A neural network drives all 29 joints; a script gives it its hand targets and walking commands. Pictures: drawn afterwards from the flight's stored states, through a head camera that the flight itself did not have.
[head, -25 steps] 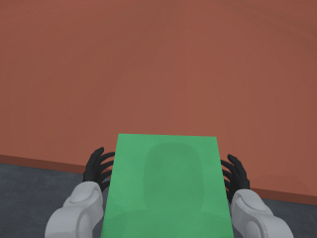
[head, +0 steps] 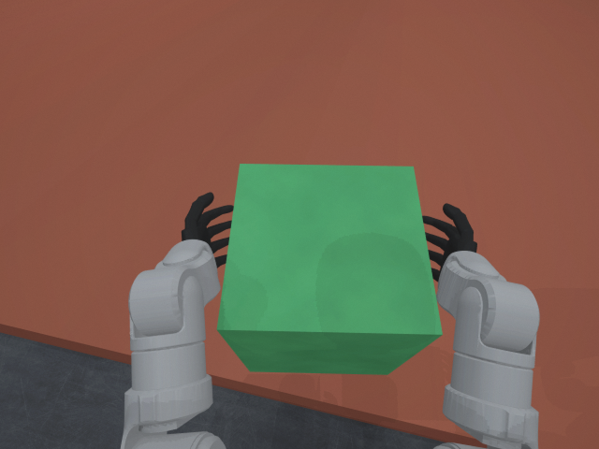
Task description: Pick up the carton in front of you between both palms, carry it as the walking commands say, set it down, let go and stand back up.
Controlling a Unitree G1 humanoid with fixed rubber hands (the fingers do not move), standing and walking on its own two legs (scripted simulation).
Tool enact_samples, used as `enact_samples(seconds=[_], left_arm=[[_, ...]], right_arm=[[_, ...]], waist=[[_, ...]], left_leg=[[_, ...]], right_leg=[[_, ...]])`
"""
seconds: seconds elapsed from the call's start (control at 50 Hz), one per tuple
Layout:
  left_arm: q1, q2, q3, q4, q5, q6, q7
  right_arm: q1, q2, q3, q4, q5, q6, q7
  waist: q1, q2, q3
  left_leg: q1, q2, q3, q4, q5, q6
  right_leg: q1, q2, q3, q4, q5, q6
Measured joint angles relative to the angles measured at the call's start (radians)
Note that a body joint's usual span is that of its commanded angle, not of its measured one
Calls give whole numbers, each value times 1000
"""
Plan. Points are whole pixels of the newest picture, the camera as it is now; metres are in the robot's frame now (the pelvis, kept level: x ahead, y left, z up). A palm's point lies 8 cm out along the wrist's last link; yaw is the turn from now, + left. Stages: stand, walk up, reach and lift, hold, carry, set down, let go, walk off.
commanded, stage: carry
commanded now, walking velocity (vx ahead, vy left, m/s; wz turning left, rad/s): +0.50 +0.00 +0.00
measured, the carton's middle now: (322, 281) +0.35 +0.01 +0.04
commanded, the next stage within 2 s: none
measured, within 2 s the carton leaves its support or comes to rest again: neither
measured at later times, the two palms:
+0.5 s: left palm (234, 71) +0.73 +0.19 +0.14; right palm (401, 83) +0.70 -0.11 +0.13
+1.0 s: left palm out of the picture +1.07 +0.23 +0.29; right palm out of the picture +1.06 -0.08 +0.29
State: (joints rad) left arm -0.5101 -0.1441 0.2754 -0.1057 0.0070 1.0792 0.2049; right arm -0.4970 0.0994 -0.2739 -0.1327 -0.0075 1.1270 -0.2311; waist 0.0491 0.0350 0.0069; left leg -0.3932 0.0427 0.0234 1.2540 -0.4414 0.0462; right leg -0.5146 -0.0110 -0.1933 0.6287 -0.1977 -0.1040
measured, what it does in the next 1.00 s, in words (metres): climbs: left foot 0.12 m higher, then right foot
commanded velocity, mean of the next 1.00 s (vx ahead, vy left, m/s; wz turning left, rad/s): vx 0.50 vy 0.00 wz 0.00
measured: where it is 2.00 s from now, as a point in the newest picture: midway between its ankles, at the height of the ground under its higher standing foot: (311, 167)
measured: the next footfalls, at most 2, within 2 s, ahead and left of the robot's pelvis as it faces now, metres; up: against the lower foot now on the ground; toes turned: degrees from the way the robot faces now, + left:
left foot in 0.40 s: +0.55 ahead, +0.12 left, +0.12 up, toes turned +3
right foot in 0.98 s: +0.90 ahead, +0.01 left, +0.12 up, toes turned -7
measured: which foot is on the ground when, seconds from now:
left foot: up 0.00-0.38, down 0.40-1.00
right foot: down 0.00-0.44, up 0.46-0.96, down 0.98-1.00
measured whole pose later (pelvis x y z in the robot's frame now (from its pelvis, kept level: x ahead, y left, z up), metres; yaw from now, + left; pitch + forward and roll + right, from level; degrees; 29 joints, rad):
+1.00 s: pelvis +0.73 +0.07 +0.11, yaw +0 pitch +3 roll -2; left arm -0.64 -0.11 0.30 -0.10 0.02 1.19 0.24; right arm -0.60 0.10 -0.31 -0.14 -0.01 1.21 -0.23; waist 0.02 0.00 -0.12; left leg -0.02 -0.05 0.08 0.66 -0.50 0.07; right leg -0.51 0.05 -0.20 0.50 -0.07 -0.13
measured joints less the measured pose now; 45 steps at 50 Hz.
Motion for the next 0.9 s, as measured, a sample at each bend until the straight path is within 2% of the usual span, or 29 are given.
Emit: enact_samples(seconds=[0.04,0.18,0.26,0.32,0.36,0.4,0.42,0.44,0.48,0.5,0.54,0.58,0.64,0.74,0.82,0.9], left_arm=[[2,-6,11,-2,-3,-22,-6],[13,-17,7,-74,-21,-107,-10],[24,-20,-18,-110,-29,-117,-7],[47,-17,-41,-149,-38,-104,5],[61,-7,-51,-178,-47,-87,9],[81,-2,-46,-201,-50,-70,11],[92,4,-37,-210,-51,-60,11],[97,14,-27,-210,-51,-53,7],[84,38,-12,-193,-53,-49,-8],[77,42,-6,-184,-50,-48,-11],[73,24,14,-176,-33,-48,-12],[74,-4,32,-186,-13,-46,-11],[71,-24,35,-209,14,-49,-14],[27,-6,15,-202,36,-32,-1],[-18,20,6,-168,41,14,20],[-61,41,17,-108,35,73,32]], right_arm=[[-19,18,-25,12,-4,-19,9],[-18,38,-29,-54,-6,-108,19],[16,32,-19,-111,4,-121,19],[46,37,-13,-154,4,-115,13],[61,45,-5,-174,1,-112,6],[64,54,8,-170,-6,-108,3],[60,61,17,-151,-10,-109,6],[49,67,25,-129,-11,-109,10],[26,71,37,-104,-3,-102,18],[31,67,44,-107,10,-95,22],[56,61,59,-133,38,-78,27],[67,59,61,-152,43,-69,18],[58,50,58,-165,52,-63,20],[7,21,51,-157,57,-41,21],[-42,9,35,-119,49,-3,25],[-77,15,13,-61,19,40,18]], waist=[[1,-3,38],[2,-13,104],[24,-16,87],[47,-16,57],[51,-30,44],[28,-36,32],[-4,-45,38],[-36,-55,50],[-91,-49,85],[-110,-50,101],[-136,-50,121],[-151,-42,127],[-161,-25,123],[-161,-22,46],[-142,-39,-36],[-107,-49,-106]], left_leg=[[-127,6,-7,63,49,11],[-430,39,17,22,103,11],[-574,53,38,165,54,29],[-700,58,41,325,-79,48],[-730,60,74,216,-59,57],[-665,33,123,-33,24,76],[-613,5,140,-93,160,93],[-578,-11,157,-92,196,101],[-509,-34,164,-105,134,104],[-461,-49,165,-140,106,103],[-358,-73,168,-240,96,93],[-254,-87,170,-354,105,98],[-99,-93,163,-522,119,101],[102,-94,124,-733,125,92],[238,-102,87,-840,95,77],[367,-108,60,-906,36,63]], right_leg=[[41,6,1,-41,-10,-1],[177,15,21,-113,-97,12],[276,20,46,-121,-185,34],[385,21,71,-166,-244,66],[479,3,86,-238,-262,96],[553,-22,88,-270,-250,94],[558,-47,89,-201,-233,88],[500,-72,110,-22,-168,83],[300,-19,242,485,-107,85],[212,12,284,689,-96,82],[62,44,309,918,-99,71],[-73,48,292,998,-114,52],[-223,25,230,927,-134,43],[-330,-19,144,587,-35,46],[-299,-21,111,290,106,40],[-201,2,58,35,209,20]])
